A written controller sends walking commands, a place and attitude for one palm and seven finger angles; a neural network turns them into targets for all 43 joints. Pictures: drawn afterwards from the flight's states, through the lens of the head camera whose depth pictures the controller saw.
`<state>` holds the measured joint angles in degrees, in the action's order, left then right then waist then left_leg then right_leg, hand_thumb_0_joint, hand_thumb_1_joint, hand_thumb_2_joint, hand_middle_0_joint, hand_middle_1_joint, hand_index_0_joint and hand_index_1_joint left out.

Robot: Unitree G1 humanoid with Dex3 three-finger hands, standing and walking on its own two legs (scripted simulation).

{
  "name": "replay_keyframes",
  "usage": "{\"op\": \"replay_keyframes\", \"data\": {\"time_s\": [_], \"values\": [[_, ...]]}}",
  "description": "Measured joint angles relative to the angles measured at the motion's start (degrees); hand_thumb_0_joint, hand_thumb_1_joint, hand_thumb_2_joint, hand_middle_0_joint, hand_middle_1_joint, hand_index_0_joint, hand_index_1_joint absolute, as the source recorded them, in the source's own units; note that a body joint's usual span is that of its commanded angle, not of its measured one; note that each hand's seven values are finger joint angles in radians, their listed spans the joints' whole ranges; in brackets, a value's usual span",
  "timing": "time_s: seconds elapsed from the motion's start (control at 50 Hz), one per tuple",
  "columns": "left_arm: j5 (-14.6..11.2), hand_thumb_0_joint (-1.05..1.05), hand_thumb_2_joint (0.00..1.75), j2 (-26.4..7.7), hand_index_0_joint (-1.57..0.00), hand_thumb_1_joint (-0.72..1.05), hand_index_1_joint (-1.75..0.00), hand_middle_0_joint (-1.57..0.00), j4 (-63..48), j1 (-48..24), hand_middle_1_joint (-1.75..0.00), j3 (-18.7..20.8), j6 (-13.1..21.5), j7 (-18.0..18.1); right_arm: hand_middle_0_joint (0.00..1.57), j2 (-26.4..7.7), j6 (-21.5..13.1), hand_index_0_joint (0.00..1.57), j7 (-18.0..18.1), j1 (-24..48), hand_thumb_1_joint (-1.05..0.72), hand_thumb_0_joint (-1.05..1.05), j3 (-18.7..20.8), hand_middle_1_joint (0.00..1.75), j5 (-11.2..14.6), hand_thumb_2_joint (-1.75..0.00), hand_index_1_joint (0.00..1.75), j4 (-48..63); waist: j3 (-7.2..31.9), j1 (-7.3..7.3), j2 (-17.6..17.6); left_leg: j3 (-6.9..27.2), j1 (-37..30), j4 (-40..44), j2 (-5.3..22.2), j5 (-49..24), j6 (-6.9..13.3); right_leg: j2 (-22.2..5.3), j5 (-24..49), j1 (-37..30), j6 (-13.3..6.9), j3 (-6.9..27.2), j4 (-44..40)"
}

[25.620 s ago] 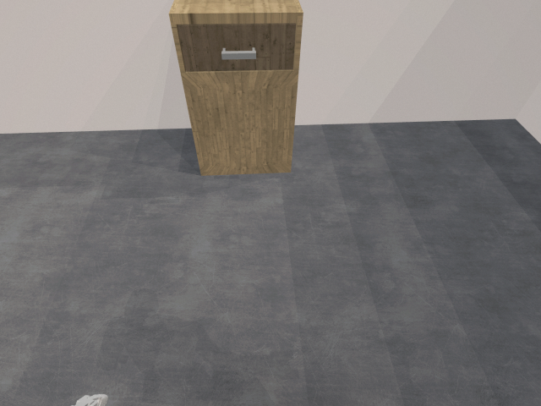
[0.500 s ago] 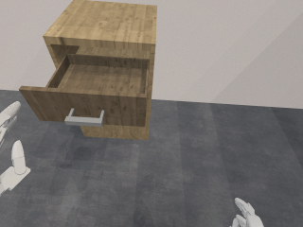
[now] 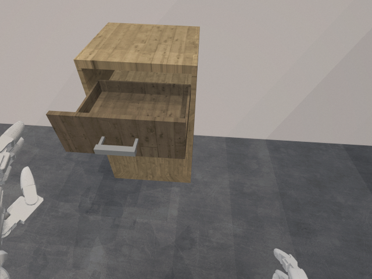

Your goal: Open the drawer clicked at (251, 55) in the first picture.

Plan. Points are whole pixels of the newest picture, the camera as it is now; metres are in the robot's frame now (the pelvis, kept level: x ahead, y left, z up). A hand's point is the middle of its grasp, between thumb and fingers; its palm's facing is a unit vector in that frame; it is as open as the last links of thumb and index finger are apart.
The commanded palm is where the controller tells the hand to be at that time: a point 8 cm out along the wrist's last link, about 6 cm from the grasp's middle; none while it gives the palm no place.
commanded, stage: let the arm hang, fingers relaxed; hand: left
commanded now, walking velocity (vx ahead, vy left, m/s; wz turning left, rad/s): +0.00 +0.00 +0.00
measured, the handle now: (117, 145) +0.54 +0.25 -0.07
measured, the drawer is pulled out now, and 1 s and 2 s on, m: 0.30 0.30 0.30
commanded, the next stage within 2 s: look to check the result in 1.14 s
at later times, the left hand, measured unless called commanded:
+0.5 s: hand out of the picture -0.08 +0.16 -0.16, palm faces +0.09 -0.98 -0.16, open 7.3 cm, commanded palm none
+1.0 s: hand out of the picture +0.07 +0.18 -0.15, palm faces +0.05 -0.97 -0.23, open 7.3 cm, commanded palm none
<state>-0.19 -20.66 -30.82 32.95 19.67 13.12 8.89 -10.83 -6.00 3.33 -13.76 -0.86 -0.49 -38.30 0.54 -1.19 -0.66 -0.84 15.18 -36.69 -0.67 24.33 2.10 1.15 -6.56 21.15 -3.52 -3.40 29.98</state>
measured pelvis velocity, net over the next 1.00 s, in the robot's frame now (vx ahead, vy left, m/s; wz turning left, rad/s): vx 0.03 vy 0.00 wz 0.02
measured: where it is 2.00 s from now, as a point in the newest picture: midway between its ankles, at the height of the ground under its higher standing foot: outside the picture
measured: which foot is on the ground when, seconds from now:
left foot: down 0.00-1.00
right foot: down 0.00-1.00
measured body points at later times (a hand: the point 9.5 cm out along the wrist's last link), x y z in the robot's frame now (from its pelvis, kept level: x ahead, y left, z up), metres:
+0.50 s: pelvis +0.01 +0.00 +0.01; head +0.03 +0.01 +0.46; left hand -0.08 +0.22 -0.15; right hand -0.02 -0.23 -0.14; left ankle +0.01 +0.12 -0.73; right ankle +0.07 -0.11 -0.73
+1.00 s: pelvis +0.03 +0.00 +0.01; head +0.04 -0.01 +0.46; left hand +0.07 +0.23 -0.14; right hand +0.01 -0.20 -0.15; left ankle +0.01 +0.12 -0.73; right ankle +0.07 -0.11 -0.73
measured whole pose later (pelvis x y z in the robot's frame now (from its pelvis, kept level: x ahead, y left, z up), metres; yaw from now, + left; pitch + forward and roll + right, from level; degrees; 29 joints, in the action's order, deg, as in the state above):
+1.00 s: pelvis +0.03 +0.00 +0.01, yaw +1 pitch -2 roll +0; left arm 0.8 -8.8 62.1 12.6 1.7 0.5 2.3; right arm -6.0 -0.3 2.0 -18.8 0.3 -0.6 -63.2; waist -2.4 -1.3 1.2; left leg 0.4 8.4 -24.7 -0.6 14.8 0.3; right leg 2.5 -9.5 13.8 -1.1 3.9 24.9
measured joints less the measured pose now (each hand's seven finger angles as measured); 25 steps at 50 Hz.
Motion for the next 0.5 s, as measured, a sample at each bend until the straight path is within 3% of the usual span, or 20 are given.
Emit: {"op": "replay_keyframes", "data": {"time_s": [0.04, 0.08, 0.12, 0.16, 0.18, 0.26, 0.36, 0.5], "values": [[0.01, 0.01, 0.9, 0.49, -0.21, 0.89, -0.3, -0.21, -0.92, 0.47, -0.3, -0.31, 0.13, 0.12, 0.21, -0.15, 0.2, 0.2, 0.17, 0.17, -0.9, 0.01, -0.12, 0.3, -0.13, -0.89, 0.3, -0.04, -0.35, 0.04, -1.06, -0.47, -0.77, 2.53, -0.22, -3.63, -0.36, -0.32, -1.12, 0.09, 0.42, 0.3, -0.11], [1.58, 0.01, 0.9, 0.23, -0.2, 0.89, -0.3, -0.2, 6.64, -3.61, -0.3, -3.58, -0.86, -2.44, 0.21, -2.04, -0.77, 0.2, -2.21, -0.3, -0.9, 0.01, 1.22, 0.3, -0.24, -0.89, 0.3, -1.54, 0.75, -0.08, 0.68, 0.87, 1.37, 2.43, -0.15, -8.39, -0.43, -0.21, -6.76, 2.65, 1.59, 0.09, 3.76], [2.14, 0.0, 0.9, 0.28, -0.2, 0.89, -0.3, -0.2, 20.85, -9.91, -0.3, -7.86, -5.88, -5.18, 0.21, -3.72, 1.12, 0.2, -3.39, -0.17, -0.9, 0.01, 1.84, 0.3, -0.7, -0.89, 0.3, -4.37, 2.02, -0.47, 1.91, 2.42, 3.33, 0.75, -1.1, -8.21, -0.63, -0.3, -10.55, 4.23, 2.23, 2.47, 8.76], [2.49, 0.0, 0.9, 0.77, -0.2, 0.9, -0.3, -0.2, 35.92, -14.65, -0.3, -10.83, -10.69, -6.68, 0.21, -4.02, 2.93, 0.2, -3.69, -0.09, -0.9, 0.01, 1.5, 0.3, -0.98, -0.89, 0.3, -6.96, 2.88, -0.58, 0.67, 2.66, 4.12, -0.42, -2.71, -7.13, -0.77, -1.14, -8.28, 2.52, 2.11, 5.27, 7.22], [2.61, 0.0, 0.9, 1.44, -0.2, 0.9, -0.3, -0.2, 43.24, -16.39, -0.3, -11.85, -12.44, -7.03, 0.21, -3.93, 3.6, 0.2, -3.73, 0.27, -0.9, 0.01, 1.29, 0.3, -0.93, -0.89, 0.3, -8.05, 2.46, -0.29, -0.03, 2.26, 3.96, -0.97, -3.01, -6.66, -0.88, -1.32, -4.89, 2.34, 2.39, 6.0, 6.91], [2.21, 0.01, 0.9, 5.72, -0.19, 0.91, -0.3, -0.19, 67.27, -18.04, -0.29, -16.27, -17.24, -7.93, 0.2, -3.03, 5.7, 0.2, -3.58, 0.34, -0.9, 0.01, 1.13, 0.3, -0.85, -0.89, 0.3, -10.59, -0.17, -0.98, -0.14, 1.91, 1.41, 0.78, -1.9, -7.03, -1.24, -0.23, -5.62, 0.32, 3.25, 6.45, 5.85], [1.67, 0.01, 0.9, 10.62, -0.2, 0.93, -0.3, -0.2, 83.15, -14.1, -0.3, -19.17, -16.93, -8.16, 0.2, -0.75, 6.61, 0.2, -3.07, -2.86, -0.9, 0.01, 0.56, 0.3, -0.51, -0.89, 0.3, -14.91, -2.83, 0.17, -1.47, 1.41, -1.0, 5.67, -0.42, -9.14, -1.59, 1.08, -2.5, -2.47, 2.85, 7.01, -0.48], [1.07, 0.01, 0.9, 11.63, -0.2, 0.94, -0.3, -0.2, 93.55, -9.06, -0.3, -19.09, -15.07, -8.22, 0.2, 2.16, 7.42, 0.2, -2.04, -7.69, -0.91, 0.0, 0.43, 0.3, 0.09, -0.89, 0.3, -21.74, -4.63, 2.01, -0.5, 2.32, -2.74, 9.01, 0.06, -10.37, -1.81, 1.31, -0.77, -5.18, 2.6, 6.2, -5.36]]}}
